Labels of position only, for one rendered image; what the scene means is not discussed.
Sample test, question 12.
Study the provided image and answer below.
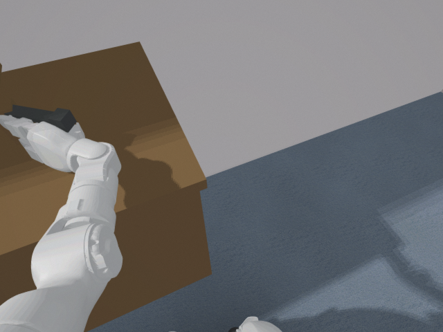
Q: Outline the tap lever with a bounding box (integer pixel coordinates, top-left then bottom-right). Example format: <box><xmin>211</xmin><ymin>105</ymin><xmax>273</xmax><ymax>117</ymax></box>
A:
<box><xmin>4</xmin><ymin>105</ymin><xmax>77</xmax><ymax>133</ymax></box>

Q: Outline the right robot shin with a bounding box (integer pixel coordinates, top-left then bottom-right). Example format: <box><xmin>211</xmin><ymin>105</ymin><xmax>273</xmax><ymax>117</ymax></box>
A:
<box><xmin>241</xmin><ymin>317</ymin><xmax>258</xmax><ymax>326</ymax></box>

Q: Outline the counter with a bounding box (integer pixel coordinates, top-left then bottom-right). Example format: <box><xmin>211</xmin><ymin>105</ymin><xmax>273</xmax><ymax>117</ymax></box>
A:
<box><xmin>0</xmin><ymin>42</ymin><xmax>212</xmax><ymax>332</ymax></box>

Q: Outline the robot left forearm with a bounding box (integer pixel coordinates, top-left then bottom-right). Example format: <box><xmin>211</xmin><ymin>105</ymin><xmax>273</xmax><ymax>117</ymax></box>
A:
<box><xmin>31</xmin><ymin>138</ymin><xmax>121</xmax><ymax>287</ymax></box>

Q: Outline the left robot hand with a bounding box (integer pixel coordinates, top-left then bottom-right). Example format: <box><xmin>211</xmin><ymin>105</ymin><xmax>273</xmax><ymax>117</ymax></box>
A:
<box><xmin>0</xmin><ymin>115</ymin><xmax>85</xmax><ymax>172</ymax></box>

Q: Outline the robot left upper arm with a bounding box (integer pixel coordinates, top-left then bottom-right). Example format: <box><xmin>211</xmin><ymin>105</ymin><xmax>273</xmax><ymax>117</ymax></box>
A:
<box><xmin>0</xmin><ymin>223</ymin><xmax>123</xmax><ymax>332</ymax></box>

